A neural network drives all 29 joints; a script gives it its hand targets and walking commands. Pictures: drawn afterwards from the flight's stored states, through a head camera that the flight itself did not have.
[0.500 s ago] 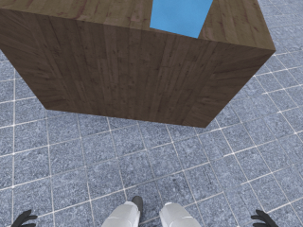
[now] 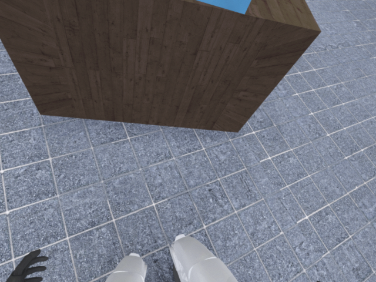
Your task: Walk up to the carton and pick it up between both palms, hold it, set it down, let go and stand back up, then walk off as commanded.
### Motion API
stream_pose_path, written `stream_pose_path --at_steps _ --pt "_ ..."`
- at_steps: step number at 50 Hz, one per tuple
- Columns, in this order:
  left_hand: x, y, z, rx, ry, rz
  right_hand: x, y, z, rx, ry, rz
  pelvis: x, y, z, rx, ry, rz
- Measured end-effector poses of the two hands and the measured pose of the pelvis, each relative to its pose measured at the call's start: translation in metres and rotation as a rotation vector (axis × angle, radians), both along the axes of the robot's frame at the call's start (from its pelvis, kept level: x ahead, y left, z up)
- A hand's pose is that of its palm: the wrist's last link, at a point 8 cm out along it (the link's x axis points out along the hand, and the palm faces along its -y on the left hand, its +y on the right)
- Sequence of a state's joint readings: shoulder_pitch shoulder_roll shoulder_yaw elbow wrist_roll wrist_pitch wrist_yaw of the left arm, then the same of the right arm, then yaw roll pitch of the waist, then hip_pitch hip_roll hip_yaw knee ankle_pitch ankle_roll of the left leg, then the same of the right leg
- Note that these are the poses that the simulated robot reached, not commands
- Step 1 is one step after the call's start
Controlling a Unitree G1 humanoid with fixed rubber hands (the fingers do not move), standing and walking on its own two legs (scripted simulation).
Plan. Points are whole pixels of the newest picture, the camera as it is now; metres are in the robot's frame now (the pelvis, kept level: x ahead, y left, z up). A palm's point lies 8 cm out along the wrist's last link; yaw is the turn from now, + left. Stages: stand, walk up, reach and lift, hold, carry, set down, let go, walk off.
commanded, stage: walk off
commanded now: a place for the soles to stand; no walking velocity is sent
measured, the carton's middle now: out of the picture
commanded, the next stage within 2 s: none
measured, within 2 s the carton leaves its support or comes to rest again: neither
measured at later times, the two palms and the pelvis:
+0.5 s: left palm out of the picture +0.02 +0.24 -0.10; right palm out of the picture -0.07 -0.43 -0.07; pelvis -0.13 -0.10 +0.00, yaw -4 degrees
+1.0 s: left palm out of the picture -0.15 +0.02 -0.04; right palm out of the picture -0.25 -0.60 -0.10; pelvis -0.26 -0.28 +0.03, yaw -2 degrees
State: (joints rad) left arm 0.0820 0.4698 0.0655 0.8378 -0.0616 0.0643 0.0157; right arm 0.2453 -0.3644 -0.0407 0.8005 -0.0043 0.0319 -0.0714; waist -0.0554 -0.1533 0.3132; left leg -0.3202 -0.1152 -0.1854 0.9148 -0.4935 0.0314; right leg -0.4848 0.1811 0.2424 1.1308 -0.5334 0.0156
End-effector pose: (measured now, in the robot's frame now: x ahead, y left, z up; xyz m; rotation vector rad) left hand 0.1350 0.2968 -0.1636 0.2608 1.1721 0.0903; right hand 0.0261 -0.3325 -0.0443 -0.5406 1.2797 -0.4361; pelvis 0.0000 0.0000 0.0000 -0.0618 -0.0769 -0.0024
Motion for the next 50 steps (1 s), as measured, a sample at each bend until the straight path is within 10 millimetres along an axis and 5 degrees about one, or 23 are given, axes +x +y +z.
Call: stream_pose_path --at_steps 7,12,17,22,28,33,37,42,50 --pt "-0.023 0.022 0.038 0.071 0.017 -0.039 -0.057 0.007 0.009 0.020 0.034 -0.041 -0.033 0.005 0.022 0.011 0.025 -0.003" --pt "-0.043 0.029 0.057 0.122 -0.015 -0.020 -0.073 -0.004 0.003 0.038 -0.015 -0.022 -0.056 -0.008 0.023 0.033 0.006 -0.002" --pt "-0.067 0.012 0.066 0.138 -0.061 0.008 -0.081 -0.026 -0.008 0.058 -0.082 0.004 -0.081 -0.032 0.017 0.056 -0.030 -0.008" --pt "-0.094 -0.024 0.068 0.142 -0.087 0.013 -0.088 -0.064 -0.017 0.069 -0.160 0.022 -0.110 -0.070 0.010 0.072 -0.064 -0.040" --pt "-0.136 -0.090 0.062 0.143 -0.076 -0.006 -0.109 -0.132 -0.039 0.093 -0.208 0.038 -0.152 -0.136 -0.006 0.110 -0.063 -0.097" --pt "-0.197 -0.155 0.053 0.148 -0.058 0.039 -0.128 -0.195 -0.074 0.120 -0.236 0.067 -0.184 -0.194 -0.027 0.124 -0.122 -0.072" --pt "-0.238 -0.211 0.063 0.107 -0.026 0.078 -0.143 -0.216 -0.076 0.165 -0.238 0.074 -0.204 -0.218 -0.013 0.152 -0.118 -0.073" --pt "-0.264 -0.252 0.084 0.103 -0.024 0.087 -0.195 -0.237 -0.069 0.220 -0.150 0.060 -0.229 -0.245 0.009 0.155 -0.060 -0.036" --pt "-0.289 -0.272 0.123 0.149 -0.118 0.110 -0.280 -0.264 -0.053 0.271 -0.024 0.032 -0.262 -0.275 0.033 0.166 0.003 -0.015"
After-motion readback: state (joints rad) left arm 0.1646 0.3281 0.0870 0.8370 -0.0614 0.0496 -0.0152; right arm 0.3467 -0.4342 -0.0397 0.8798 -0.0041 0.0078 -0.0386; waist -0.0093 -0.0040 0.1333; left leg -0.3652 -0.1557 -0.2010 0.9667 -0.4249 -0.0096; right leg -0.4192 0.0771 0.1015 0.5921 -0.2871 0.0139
